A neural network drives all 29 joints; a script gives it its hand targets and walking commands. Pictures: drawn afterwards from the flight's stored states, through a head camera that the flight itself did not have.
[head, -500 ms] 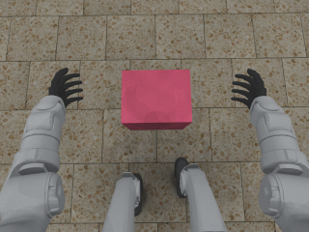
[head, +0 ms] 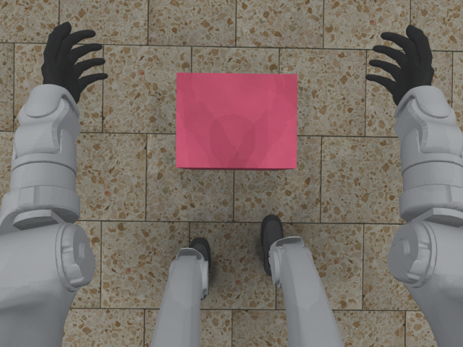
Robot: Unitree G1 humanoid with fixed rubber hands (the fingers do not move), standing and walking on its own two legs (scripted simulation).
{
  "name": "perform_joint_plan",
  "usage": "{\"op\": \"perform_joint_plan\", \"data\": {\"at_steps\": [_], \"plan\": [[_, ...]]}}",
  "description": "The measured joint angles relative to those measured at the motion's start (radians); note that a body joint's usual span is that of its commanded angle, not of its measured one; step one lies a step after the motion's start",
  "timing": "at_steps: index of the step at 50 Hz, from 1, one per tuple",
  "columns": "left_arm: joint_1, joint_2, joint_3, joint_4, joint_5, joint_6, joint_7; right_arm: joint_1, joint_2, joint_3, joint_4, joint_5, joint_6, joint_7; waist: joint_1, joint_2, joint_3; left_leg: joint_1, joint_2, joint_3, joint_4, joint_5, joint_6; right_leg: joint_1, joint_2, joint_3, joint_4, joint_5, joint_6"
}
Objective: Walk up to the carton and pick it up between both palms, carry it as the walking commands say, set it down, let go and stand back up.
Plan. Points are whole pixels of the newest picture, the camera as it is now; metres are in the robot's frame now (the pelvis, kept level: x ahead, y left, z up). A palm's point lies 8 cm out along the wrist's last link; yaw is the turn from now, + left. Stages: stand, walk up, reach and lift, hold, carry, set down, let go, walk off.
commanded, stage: reach and lift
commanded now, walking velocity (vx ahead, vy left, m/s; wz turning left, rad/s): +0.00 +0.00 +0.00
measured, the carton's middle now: (235, 129) +0.51 -0.02 -0.51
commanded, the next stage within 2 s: none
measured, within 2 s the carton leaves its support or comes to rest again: neither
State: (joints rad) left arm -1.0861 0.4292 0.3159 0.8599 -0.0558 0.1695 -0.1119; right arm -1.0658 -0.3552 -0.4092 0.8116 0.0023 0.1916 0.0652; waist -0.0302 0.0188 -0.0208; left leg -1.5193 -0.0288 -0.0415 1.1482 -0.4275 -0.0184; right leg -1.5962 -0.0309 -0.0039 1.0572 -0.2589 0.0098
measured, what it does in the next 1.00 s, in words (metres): lowers itself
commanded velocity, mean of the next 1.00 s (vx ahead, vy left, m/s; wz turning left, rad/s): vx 0.00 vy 0.00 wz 0.00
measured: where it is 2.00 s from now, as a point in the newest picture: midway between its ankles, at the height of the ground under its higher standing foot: (237, 267)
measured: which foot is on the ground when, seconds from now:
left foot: down 0.00-1.00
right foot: down 0.00-1.00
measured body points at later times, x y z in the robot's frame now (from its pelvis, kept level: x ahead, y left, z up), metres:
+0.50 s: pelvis -0.04 +0.00 -0.13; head +0.31 +0.00 +0.15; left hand +0.53 +0.23 -0.25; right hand +0.50 -0.28 -0.25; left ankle +0.02 +0.12 -0.61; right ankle +0.09 -0.13 -0.61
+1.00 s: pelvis -0.05 +0.00 -0.25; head +0.32 -0.01 +0.00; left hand +0.52 +0.22 -0.40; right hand +0.50 -0.26 -0.41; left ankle +0.02 +0.12 -0.61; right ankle +0.09 -0.13 -0.61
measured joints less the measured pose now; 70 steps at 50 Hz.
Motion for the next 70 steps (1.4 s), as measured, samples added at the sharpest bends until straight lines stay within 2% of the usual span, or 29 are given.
{"op": "perform_joint_plan", "data": {"at_steps": [6, 13, 23, 38, 46, 57, 63, 70], "plan": [[0.006, -0.007, -0.009, 0.020, 0.005, -0.002, 0.012, 0.025, -0.006, -0.031, 0.040, 0.006, -0.024, 0.019, -0.011, -0.002, -0.044, -0.087, -0.011, -0.006, 0.068, -0.021, 0.001, -0.083, -0.002, 0.009, 0.070, -0.027, 0.010], [-0.073, 0.006, -0.038, 0.047, -0.005, 0.018, 0.040, -0.047, -0.043, -0.025, 0.091, 0.024, -0.023, 0.025, -0.016, -0.005, -0.047, -0.252, -0.018, -0.005, 0.263, -0.079, -0.001, -0.249, -0.002, 0.014, 0.258, -0.078, 0.015], [-0.152, 0.045, -0.084, 0.017, -0.052, 0.063, 0.075, -0.141, -0.089, 0.021, 0.073, 0.067, 0.020, -0.001, -0.012, -0.004, 0.043, -0.418, -0.022, 0.002, 0.525, -0.146, -0.009, -0.426, 0.005, 0.026, 0.517, -0.132, 0.015], [-0.290, 0.075, -0.095, 0.134, -0.064, 0.030, 0.066, -0.261, -0.092, 0.072, 0.134, 0.089, 0.011, -0.052, -0.010, -0.005, 0.165, -0.574, -0.015, 0.006, 0.781, -0.205, -0.023, -0.602, 0.020, 0.032, 0.770, -0.167, 0.009], [-0.313, 0.082, -0.136, 0.140, -0.099, 0.002, 0.090, -0.283, -0.098, 0.107, 0.152, 0.124, -0.022, -0.080, -0.010, -0.008, 0.259, -0.634, -0.017, 0.006, 0.911, -0.233, -0.024, -0.664, 0.019, 0.033, 0.894, -0.186, 0.011], [-0.367, 0.087, -0.211, 0.165, -0.150, -0.026, 0.136, -0.345, -0.126, 0.146, 0.235, 0.185, -0.076, -0.094, -0.018, -0.007, 0.387, -0.690, -0.027, 0.009, 1.054, -0.244, -0.017, -0.711, 0.003, 0.035, 1.030, -0.199, 0.018], [-0.376, 0.090, -0.249, 0.151, -0.178, -0.027, 0.159, -0.357, -0.145, 0.165, 0.250, 0.217, -0.092, -0.101, -0.021, -0.008, 0.432, -0.695, -0.029, 0.011, 1.096, -0.246, -0.011, -0.711, -0.006, 0.035, 1.071, -0.206, 0.019], [-0.388, 0.087, -0.261, 0.178, -0.183, -0.028, 0.164, -0.373, -0.150, 0.173, 0.295, 0.230, -0.104, -0.098, -0.027, -0.006, 0.437, -0.690, -0.029, 0.012, 1.097, -0.242, -0.008, -0.700, -0.015, 0.032, 1.075, -0.211, 0.016]]}}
